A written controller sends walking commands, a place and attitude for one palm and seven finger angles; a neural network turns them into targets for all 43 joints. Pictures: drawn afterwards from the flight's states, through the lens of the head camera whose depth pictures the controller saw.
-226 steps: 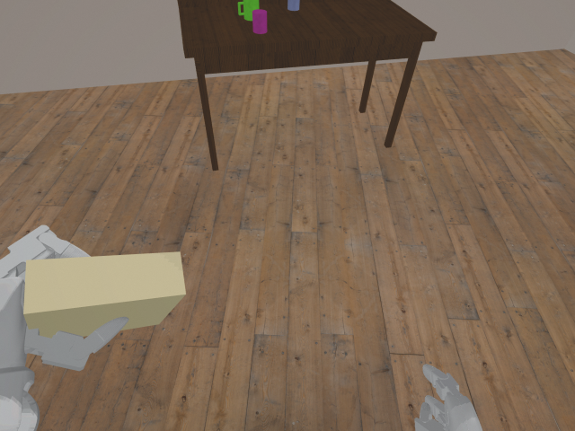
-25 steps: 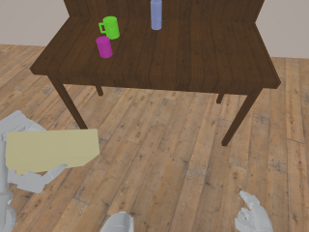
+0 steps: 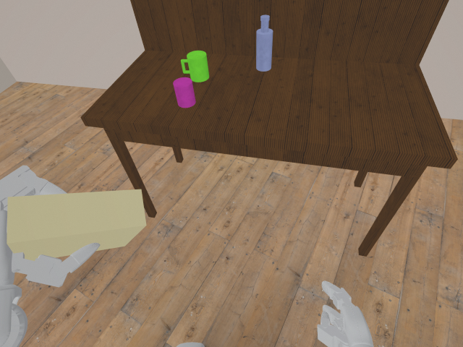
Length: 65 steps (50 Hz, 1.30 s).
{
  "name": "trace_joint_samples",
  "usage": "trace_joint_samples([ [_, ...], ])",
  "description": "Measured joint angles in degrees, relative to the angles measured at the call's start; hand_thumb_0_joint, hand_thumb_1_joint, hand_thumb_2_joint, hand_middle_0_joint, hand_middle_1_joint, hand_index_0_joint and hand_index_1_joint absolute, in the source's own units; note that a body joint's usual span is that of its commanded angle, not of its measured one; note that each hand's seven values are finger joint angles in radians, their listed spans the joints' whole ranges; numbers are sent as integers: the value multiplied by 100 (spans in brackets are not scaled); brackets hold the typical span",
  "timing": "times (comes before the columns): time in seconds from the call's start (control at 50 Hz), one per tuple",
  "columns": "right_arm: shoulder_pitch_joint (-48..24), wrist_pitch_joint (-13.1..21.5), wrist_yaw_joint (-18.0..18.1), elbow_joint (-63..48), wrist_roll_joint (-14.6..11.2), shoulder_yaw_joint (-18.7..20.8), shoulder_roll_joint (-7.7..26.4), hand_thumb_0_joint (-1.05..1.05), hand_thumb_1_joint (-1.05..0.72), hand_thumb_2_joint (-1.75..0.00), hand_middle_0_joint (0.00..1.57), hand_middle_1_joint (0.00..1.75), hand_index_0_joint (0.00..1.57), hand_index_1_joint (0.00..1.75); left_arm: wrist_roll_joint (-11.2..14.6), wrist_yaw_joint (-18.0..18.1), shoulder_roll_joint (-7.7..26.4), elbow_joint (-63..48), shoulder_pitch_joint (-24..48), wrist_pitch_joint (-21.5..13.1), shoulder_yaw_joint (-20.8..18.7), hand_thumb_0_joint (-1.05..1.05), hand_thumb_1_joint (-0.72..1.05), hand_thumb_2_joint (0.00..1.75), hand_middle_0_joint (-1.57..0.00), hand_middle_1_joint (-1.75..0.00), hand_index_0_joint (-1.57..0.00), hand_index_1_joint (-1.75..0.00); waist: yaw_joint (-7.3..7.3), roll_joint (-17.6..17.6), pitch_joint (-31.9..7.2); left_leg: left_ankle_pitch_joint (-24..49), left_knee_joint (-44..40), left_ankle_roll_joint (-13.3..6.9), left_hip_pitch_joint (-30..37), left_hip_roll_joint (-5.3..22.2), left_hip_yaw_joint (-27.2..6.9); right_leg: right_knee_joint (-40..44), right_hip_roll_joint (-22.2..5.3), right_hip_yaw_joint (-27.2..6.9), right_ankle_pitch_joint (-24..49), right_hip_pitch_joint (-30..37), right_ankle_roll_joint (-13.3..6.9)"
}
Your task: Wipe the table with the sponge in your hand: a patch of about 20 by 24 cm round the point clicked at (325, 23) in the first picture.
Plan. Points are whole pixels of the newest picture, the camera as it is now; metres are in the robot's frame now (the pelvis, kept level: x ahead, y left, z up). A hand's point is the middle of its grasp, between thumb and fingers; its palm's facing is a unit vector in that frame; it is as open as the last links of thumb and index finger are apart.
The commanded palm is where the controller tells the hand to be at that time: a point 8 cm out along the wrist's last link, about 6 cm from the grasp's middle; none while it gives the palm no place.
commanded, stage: turn to face it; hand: left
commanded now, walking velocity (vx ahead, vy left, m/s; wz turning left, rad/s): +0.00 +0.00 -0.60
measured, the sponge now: (98, 224) +0.22 +0.21 +0.17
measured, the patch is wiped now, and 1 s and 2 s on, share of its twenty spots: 0.00 0.00 0.00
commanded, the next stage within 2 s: take the last steps up to it in 0.78 s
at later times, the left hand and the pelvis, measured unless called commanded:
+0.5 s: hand (128, 216) +0.23 +0.17 +0.18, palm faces +0.13 -0.89 -0.44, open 9.3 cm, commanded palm +0.19 +0.21 +0.20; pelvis -0.05 -0.01 +0.01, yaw -17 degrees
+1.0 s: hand (204, 256) +0.18 +0.06 +0.18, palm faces -0.13 -0.82 -0.56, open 9.3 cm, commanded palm +0.16 +0.13 +0.20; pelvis -0.11 -0.04 +0.02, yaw -27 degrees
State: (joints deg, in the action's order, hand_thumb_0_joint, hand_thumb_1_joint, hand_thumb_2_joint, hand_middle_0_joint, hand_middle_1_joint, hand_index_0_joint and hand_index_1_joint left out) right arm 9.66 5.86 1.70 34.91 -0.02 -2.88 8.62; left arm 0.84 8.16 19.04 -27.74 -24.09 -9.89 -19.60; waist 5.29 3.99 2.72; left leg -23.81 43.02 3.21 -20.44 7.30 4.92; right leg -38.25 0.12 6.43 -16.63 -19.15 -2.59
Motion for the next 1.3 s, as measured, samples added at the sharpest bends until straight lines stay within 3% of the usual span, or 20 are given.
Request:
trace_joint_samples([
  [0.06,-176,-87,9,161,37,62,150,2,-90,-89,21,30,20,30,34,-5,-184,495,357,106,115,0,-44,103,-84,-136,-84,-136,-44,-108,-6,-242,1443,69,-421,-338,-251,199,26,-203,105,-47,-230],
  [0.12,-268,-212,16,57,47,116,285,2,-90,-89,21,30,20,30,81,-21,-160,614,320,93,136,0,-44,103,-84,-136,-84,-136,-269,-273,25,13,2049,140,-551,-492,-312,634,110,-425,445,-24,-277],
  [0.18,-230,-302,20,-119,50,236,445,2,-90,-90,21,30,20,30,123,-53,32,347,87,-16,145,0,-44,103,-84,-136,-84,-136,-479,-398,8,57,1610,137,-380,-541,-342,990,237,-591,717,-43,-322],
  [0.24,-149,-403,9,-238,35,393,622,2,-90,-90,20,30,20,30,172,-65,280,-85,-229,-186,35,0,-44,103,-84,-136,-84,-136,-577,-484,-31,-51,869,115,-108,-576,-367,1241,403,-767,942,-103,-353],
  [0.36,51,-668,-31,-360,-75,576,813,2,-90,-90,20,30,19,30,204,-57,578,-464,-520,-312,-296,0,-44,103,-84,-136,-84,-136,-560,-660,-139,-229,-490,19,350,-676,-343,1491,661,-1109,1282,-273,-363],
  [0.44,151,-772,-35,-435,-97,527,775,2,-90,-90,20,30,19,30,192,-64,523,-379,-427,-216,-299,0,-44,103,-84,-136,-84,-136,-571,-688,-146,496,-1551,-133,768,-604,-215,1306,817,-1210,1332,-427,-285],
  [0.46,166,-785,-26,-438,-90,504,709,2,-90,-90,20,30,19,30,178,-82,504,-326,-384,-195,-287,0,-44,103,-84,-136,-84,-136,-552,-745,-111,713,-1538,-159,787,-609,-155,1094,821,-1246,1141,-495,-188],
  [0.52,301,-693,-19,-448,-78,413,471,2,-90,-90,20,30,19,30,57,-114,414,-193,-368,-88,-242,0,-44,103,-84,-135,-84,-135,-433,-753,-118,609,-1364,-162,859,-493,56,-517,734,-1038,-167,-913,220],
  [0.58,446,-543,-61,-375,-67,315,251,2,-90,-90,20,30,19,30,-9,-112,250,-131,-407,-6,-136,0,-44,103,-84,-135,-84,-135,-347,-508,-149,484,-1255,-95,934,-234,137,-1444,421,-665,-571,-914,425],
  [0.64,486,-377,-121,-292,-79,166,92,2,-90,-90,20,30,20,30,-24,-68,123,-171,-353,35,-31,0,-44,103,-84,-135,-84,-135,-226,-265,-80,408,-1121,25,974,66,286,-850,112,-411,-641,-455,530],
  [0.7,447,-237,-177,-268,-63,41,-45,2,-90,-90,21,30,20,30,-50,-58,227,-115,-81,-10,-16,0,-44,103,-84,-135,-84,-135,-242,-145,71,251,-733,192,825,313,320,220,-41,-241,-181,172,547],
  [0.74,298,-207,-198,-206,-71,33,-14,2,-90,-90,21,30,20,30,-88,-79,217,32,237,-53,31,0,-44,103,-84,-135,-84,-135,-358,87,276,173,-274,185,574,549,144,332,153,-74,37,217,202],
  [0.8,-12,-319,-178,-56,-64,90,85,2,-90,-89,21,30,20,30,-30,-118,225,67,370,-93,30,0,-44,103,-84,-135,-84,-135,-538,-38,478,-530,1127,103,-92,122,-267,226,99,-139,57,-7,-65],
  [0.84,-176,-436,-147,-70,-48,145,170,2,-90,-89,21,30,20,30,51,-128,272,-95,22,-124,-97,0,-44,103,-84,-135,-84,-135,-630,-197,520,-535,1822,97,-407,-152,-339,376,94,-332,229,-108,-93],
  [0.88,-253,-508,-116,-135,-33,215,269,2,-90,-89,21,30,20,30,99,-129,341,-297,-447,-163,-214,0,-44,103,-84,-135,-84,-135,-731,-310,505,-402,1959,97,-559,-312,-330,588,120,-483,427,-162,-112],
  [0.96,-181,-515,-14,-158,-15,378,491,2,-90,-90,20,30,20,30,101,-104,560,-623,-996,-220,-319,0,-44,103,-84,-135,-84,-135,-801,-463,369,-194,1140,20,-416,-456,-236,929,159,-575,698,-179,-128],
  [1.1,275,-423,150,-13,-9,542,751,2,-90,-90,20,30,19,30,34,55,574,-655,-864,-268,-289,0,-44,103,-84,-135,-84,-135,-723,-605,-124,48,-1328,-354,715,-617,-7,949,147,-405,681,-156,-61],
  [1.16,418,-346,215,18,6,551,648,2,-90,-90,20,30,19,30,-43,80,344,-250,-647,-315,-240,0,-44,103,-84,-135,-84,-135,-621,-611,-233,766,-1431,-459,863,-608,6,-236,136,-366,-480,-383,130],
  [1.22,573,-175,172,100,-16,501,457,2,-90,-90,20,30,19,30,-158,37,169,239,-477,-258,-178,0,-44,103,-84,-135,-84,-135,-571,-459,-434,684,-1479,-482,964,-528,-66,-1512,40,-195,-665,-622,281],
  [1.3,618,-25,140,198,-12,325,221,2,-90,-90,20,30,19,30,-176,29,-23,467,-305,-144,16,0,-44,103,-84,-135,-84,-135,-451,-270,-473,671,-1540,-402,1064,-449,-94,-1116,-173,-27,-791,-310,390],
])
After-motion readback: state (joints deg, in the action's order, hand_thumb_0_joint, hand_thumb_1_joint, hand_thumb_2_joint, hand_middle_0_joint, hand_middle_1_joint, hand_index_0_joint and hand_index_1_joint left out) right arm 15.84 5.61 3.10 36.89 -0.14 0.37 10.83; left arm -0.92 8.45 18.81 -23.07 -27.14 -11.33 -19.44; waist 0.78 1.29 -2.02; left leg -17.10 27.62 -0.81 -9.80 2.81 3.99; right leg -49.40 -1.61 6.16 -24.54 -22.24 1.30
